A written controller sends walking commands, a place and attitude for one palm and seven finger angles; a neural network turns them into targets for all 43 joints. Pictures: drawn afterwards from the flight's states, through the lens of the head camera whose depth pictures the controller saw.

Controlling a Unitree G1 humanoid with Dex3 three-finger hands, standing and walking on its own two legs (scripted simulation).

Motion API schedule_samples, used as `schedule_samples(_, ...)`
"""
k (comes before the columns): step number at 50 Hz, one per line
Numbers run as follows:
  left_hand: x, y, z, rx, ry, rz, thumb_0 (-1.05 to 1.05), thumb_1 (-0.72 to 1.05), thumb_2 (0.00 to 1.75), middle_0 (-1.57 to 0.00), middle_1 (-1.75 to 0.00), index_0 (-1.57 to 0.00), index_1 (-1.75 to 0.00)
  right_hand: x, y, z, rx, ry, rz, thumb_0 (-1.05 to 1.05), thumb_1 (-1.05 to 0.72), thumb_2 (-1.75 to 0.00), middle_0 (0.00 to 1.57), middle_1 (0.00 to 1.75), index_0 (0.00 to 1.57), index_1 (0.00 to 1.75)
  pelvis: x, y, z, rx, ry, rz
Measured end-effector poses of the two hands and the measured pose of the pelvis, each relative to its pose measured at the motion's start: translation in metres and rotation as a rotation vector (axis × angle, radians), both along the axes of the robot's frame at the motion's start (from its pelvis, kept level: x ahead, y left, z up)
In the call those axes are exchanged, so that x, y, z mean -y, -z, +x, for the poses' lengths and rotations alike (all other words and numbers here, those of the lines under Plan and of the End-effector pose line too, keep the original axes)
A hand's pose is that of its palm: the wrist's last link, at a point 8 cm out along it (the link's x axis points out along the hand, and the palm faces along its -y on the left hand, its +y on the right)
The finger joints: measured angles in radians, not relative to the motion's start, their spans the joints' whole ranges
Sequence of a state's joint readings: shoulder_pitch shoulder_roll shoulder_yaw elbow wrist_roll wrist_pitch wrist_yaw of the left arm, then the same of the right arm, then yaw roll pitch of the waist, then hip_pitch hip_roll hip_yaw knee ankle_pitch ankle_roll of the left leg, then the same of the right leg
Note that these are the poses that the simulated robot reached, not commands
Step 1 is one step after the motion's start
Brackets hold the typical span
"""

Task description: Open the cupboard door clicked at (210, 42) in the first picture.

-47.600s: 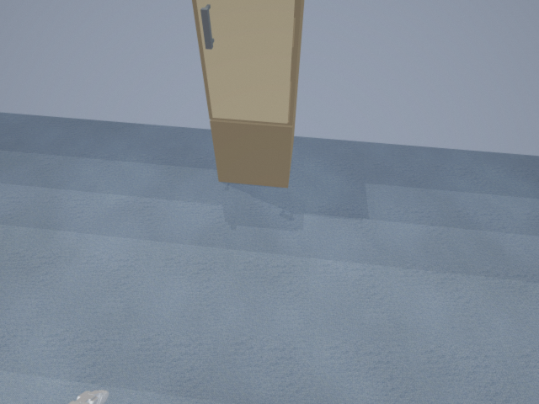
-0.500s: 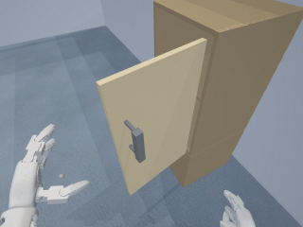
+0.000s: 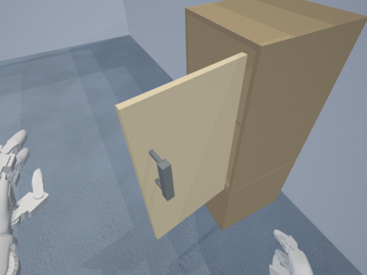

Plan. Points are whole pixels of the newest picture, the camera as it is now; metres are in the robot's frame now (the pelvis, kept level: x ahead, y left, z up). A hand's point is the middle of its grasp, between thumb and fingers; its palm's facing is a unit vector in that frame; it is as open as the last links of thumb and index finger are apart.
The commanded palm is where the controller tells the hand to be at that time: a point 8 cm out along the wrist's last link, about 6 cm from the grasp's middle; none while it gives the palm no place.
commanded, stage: draw the hand back to the body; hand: left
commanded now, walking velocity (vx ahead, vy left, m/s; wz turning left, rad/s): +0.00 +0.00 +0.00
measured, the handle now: (161, 175) +0.33 +0.10 +0.04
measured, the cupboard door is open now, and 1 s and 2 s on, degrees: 100 100 100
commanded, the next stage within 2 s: step back with the hand held close in 0.24 s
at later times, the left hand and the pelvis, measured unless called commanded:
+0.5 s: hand (42, 194) +0.19 +0.26 +0.17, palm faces +0.46 -0.77 -0.44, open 7.4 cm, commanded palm +0.13 +0.29 +0.17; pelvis -0.02 -0.01 +0.00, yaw -1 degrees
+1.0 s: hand (16, 230) +0.13 +0.28 +0.15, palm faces +0.44 -0.76 -0.48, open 7.4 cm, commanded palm +0.07 +0.31 +0.17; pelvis -0.07 +0.02 -0.02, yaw -1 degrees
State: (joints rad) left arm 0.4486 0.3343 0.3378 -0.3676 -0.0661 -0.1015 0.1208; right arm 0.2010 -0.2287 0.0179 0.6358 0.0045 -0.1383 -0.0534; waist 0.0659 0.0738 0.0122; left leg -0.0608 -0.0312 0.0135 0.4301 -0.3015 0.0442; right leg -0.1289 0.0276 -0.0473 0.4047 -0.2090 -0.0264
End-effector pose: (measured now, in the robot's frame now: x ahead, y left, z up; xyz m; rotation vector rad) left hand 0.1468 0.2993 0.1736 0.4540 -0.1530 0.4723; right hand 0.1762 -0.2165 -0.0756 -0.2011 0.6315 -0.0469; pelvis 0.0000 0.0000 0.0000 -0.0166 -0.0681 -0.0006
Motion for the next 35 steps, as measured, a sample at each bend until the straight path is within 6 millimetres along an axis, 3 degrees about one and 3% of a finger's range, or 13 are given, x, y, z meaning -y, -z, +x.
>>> schedule_samples(18, 0.014, 0.002, -0.009, -0.009, 0.010, -0.006, 0.02, 0.89, 0.89, -0.21, -0.30, -0.21, -0.31, 0.009, 0.004, -0.014, -0.014, 0.005, 0.009, 0.01, -0.91, -0.90, 0.20, 0.30, 0.20, 0.30, 0.011, -0.001, -0.009, 0.019, 0.002, 0.004)
schedule_samples(23, 0.010, -0.011, -0.007, 0.035, 0.018, 0.060, 0.02, 0.89, 0.89, -0.22, -0.30, -0.21, -0.31, 0.014, 0.002, -0.019, -0.024, 0.017, 0.001, 0.01, -0.91, -0.90, 0.20, 0.30, 0.20, 0.30, 0.013, -0.001, -0.014, -0.010, 0.003, -0.005)
schedule_samples(35, 0.010, 0.008, -0.008, -0.083, 0.124, 0.103, 0.02, 0.89, 0.89, -0.22, -0.30, -0.21, -0.31, 0.036, 0.002, -0.057, -0.108, 0.158, -0.064, 0.01, -0.91, -0.90, 0.20, 0.30, 0.20, 0.30, 0.000, 0.002, -0.033, -0.074, 0.028, 0.006)
